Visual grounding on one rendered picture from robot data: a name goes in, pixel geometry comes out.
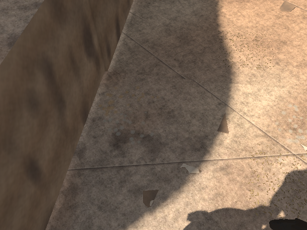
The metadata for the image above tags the robot right hand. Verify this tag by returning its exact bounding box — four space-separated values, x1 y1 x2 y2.
269 218 307 230

